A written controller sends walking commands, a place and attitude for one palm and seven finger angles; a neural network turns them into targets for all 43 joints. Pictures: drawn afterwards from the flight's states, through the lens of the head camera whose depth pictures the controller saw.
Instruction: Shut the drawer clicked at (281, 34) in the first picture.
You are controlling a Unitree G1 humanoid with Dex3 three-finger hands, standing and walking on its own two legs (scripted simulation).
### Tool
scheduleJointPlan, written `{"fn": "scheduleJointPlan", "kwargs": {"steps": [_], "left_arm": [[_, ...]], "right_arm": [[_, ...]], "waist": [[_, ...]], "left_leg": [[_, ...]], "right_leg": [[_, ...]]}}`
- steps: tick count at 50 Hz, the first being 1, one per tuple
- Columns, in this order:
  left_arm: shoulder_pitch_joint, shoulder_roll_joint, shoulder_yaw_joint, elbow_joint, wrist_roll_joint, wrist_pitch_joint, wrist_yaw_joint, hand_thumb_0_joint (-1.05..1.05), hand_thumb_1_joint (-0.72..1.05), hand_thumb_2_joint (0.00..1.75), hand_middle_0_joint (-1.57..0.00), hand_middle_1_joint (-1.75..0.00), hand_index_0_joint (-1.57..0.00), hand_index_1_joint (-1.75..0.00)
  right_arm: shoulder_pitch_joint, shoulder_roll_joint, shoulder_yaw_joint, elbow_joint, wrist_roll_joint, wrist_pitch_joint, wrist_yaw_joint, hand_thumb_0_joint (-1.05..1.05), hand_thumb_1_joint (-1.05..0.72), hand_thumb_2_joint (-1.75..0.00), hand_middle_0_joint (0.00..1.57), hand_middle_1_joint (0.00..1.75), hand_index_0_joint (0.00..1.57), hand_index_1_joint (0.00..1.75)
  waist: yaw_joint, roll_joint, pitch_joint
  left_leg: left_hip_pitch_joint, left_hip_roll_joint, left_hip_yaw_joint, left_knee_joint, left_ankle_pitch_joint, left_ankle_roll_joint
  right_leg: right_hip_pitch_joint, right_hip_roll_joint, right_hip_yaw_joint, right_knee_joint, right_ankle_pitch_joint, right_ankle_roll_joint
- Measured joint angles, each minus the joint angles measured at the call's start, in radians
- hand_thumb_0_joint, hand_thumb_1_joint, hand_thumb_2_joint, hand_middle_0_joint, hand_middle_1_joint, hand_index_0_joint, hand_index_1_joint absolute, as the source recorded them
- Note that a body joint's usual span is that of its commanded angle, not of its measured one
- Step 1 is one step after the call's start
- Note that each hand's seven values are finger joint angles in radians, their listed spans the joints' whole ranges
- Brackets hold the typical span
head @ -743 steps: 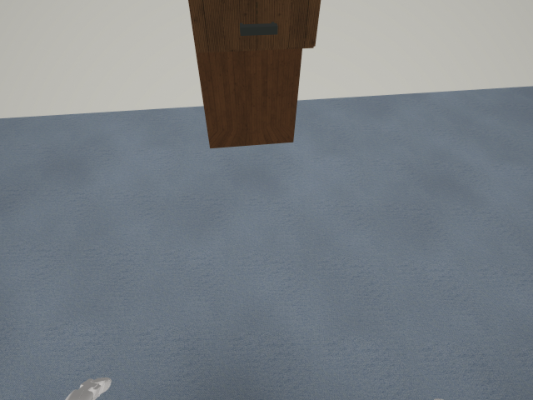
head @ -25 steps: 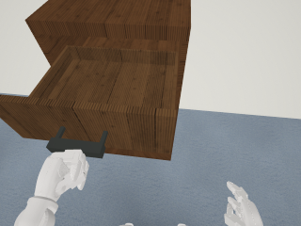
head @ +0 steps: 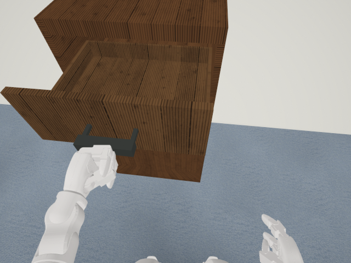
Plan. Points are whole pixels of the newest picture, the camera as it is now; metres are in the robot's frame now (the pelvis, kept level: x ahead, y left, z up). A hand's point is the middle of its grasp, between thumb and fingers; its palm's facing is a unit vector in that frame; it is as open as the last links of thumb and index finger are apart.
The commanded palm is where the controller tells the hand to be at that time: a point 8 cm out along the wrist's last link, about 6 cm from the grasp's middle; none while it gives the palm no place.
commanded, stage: push the drawer shut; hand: left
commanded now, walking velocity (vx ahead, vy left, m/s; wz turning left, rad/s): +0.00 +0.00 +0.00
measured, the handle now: (108, 137) +0.38 +0.17 +0.07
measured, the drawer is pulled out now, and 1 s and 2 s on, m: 0.23 0.11 0.00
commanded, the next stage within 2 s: none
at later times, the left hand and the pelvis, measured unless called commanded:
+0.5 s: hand (120, 146) +0.36 +0.14 +0.06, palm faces -0.12 -0.99 -0.04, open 3.0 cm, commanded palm +0.35 +0.20 +0.07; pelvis +0.00 +0.01 +0.00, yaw -1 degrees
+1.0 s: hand (128, 124) +0.43 +0.13 +0.06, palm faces -0.10 -0.99 -0.05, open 3.0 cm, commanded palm +0.42 +0.19 +0.07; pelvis +0.00 +0.00 +0.00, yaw -1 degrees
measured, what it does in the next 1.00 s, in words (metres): stands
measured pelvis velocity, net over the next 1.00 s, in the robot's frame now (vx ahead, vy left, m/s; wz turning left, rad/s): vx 0.00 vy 0.00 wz -0.02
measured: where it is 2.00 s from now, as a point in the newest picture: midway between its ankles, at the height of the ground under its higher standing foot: outside the picture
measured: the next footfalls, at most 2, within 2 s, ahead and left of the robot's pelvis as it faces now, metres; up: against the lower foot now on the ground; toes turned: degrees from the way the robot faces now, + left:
none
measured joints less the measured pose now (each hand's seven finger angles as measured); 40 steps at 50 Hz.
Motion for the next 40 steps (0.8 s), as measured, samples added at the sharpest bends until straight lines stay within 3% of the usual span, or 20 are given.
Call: {"fn": "scheduleJointPlan", "kwargs": {"steps": [12, 40], "left_arm": [[-0.136, -0.003, 0.0, 0.109, 0.02, 0.011, 0.033, 0.0, 0.79, 0.89, -1.4, -1.6, -1.4, -1.6], [-0.438, 0.021, 0.05, 0.439, 0.053, -0.039, 0.07, 0.0, 0.82, 0.91, -1.4, -1.6, -1.4, -1.6]], "right_arm": [[0.015, -0.003, -0.004, 0.006, -0.002, 0.036, 0.01, 0.02, -0.9, -0.9, 0.2, 0.3, 0.2, 0.3], [0.062, -0.003, -0.013, 0.043, -0.008, 0.119, 0.026, 0.01, -0.9, -0.9, 0.2, 0.3, 0.2, 0.3]], "waist": [[-0.008, -0.005, 0.003], [-0.042, -0.015, 0.005]], "left_leg": [[-0.009, -0.004, 0.011, -0.006, 0.005, 0.01], [-0.039, 0.005, 0.016, -0.013, 0.009, 0.003]], "right_leg": [[-0.011, -0.004, 0.011, -0.006, 0.009, 0.01], [-0.047, 0.006, 0.017, -0.01, 0.014, 0.002]]}}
